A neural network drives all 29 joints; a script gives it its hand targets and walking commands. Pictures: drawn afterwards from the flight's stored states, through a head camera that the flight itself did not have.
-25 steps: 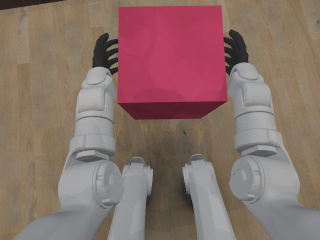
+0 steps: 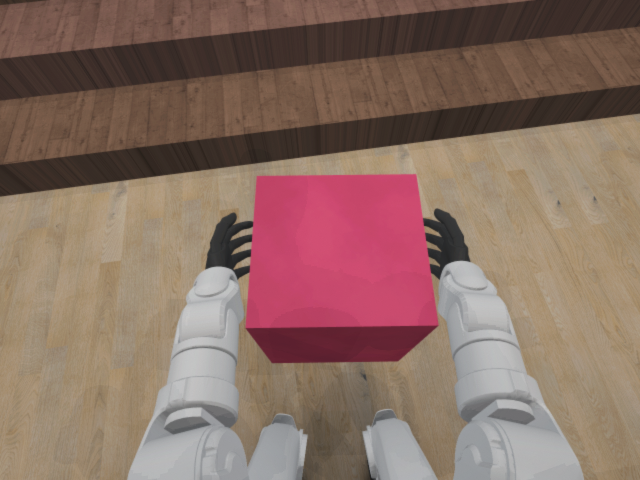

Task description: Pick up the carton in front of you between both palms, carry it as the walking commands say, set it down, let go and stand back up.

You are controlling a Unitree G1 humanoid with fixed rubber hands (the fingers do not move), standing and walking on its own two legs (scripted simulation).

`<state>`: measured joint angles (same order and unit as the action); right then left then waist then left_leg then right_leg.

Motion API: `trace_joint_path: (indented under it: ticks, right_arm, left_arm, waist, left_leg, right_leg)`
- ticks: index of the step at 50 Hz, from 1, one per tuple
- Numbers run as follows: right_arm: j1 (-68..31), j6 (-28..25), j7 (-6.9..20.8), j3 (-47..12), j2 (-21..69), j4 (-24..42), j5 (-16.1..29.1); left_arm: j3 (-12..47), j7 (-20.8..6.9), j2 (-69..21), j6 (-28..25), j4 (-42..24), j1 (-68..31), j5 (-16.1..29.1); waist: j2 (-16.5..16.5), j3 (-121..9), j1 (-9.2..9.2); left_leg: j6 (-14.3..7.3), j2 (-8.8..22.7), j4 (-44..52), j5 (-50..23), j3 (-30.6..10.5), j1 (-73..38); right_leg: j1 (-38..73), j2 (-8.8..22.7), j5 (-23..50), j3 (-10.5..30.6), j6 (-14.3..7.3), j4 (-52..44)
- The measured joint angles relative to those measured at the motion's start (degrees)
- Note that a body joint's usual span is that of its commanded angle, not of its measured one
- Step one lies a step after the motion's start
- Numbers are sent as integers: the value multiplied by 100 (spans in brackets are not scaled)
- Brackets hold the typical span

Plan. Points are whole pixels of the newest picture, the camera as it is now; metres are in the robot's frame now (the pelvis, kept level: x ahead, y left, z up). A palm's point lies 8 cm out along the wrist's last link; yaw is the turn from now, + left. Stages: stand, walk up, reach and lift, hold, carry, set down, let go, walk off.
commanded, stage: reach and lift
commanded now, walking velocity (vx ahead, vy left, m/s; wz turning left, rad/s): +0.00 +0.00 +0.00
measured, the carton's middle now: (335, 279) +0.41 -0.01 -0.10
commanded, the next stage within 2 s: hold in 1.56 s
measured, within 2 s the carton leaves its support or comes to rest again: neither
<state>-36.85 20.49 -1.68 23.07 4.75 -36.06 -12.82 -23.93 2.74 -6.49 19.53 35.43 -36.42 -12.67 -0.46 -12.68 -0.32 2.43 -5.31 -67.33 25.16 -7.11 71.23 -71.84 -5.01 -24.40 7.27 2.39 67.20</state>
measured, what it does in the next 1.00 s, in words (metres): rises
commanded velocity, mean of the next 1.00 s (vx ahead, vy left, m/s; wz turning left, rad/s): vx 0.00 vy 0.00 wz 0.00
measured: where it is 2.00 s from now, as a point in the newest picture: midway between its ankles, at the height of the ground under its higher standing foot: outside the picture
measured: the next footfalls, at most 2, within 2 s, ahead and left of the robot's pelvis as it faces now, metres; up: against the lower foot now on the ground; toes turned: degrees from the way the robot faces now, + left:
none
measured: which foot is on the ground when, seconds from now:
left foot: down 0.00-1.00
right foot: down 0.00-1.00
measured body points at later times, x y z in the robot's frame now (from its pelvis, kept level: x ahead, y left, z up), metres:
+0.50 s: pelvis +0.05 +0.00 +0.11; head +0.05 +0.00 +0.56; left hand +0.36 +0.15 +0.11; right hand +0.35 -0.15 +0.10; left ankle +0.05 +0.13 -0.63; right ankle +0.06 -0.13 -0.63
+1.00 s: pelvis +0.03 +0.00 +0.11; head +0.01 +0.00 +0.56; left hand +0.35 +0.15 +0.13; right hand +0.34 -0.15 +0.13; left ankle +0.05 +0.13 -0.63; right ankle +0.06 -0.13 -0.63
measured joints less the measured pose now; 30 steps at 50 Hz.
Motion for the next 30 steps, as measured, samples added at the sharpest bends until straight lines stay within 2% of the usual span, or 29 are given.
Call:
trace_joint_path:
  ticks: [15, 24, 30]
  right_arm:
    - [1407, 149, 35, -393, 257, 529, 3]
    - [2130, 703, 32, -712, 370, 1157, -6]
    - [2284, 1213, 58, -872, 370, 1442, -126]
  left_arm:
    - [426, -62, -223, 169, -524, 1401, -14]
    - [819, -102, -232, 730, -1096, 2093, 6]
    - [965, -173, -205, 1229, -1321, 2201, -109]
  waist:
    - [7, 315, 0]
    - [23, 521, 11]
    - [26, 702, 33]
  left_leg:
    - [-100, 129, 2214, -569, -109, -2959]
    - [-143, 223, 3521, -969, -142, -4799]
    - [-160, 268, 4064, -1150, -140, -5736]
  right_leg:
    - [2977, 137, 557, 59, -80, -2227]
    - [4820, 223, 955, 89, -119, -3536]
    - [5756, 258, 1140, 102, -132, -4081]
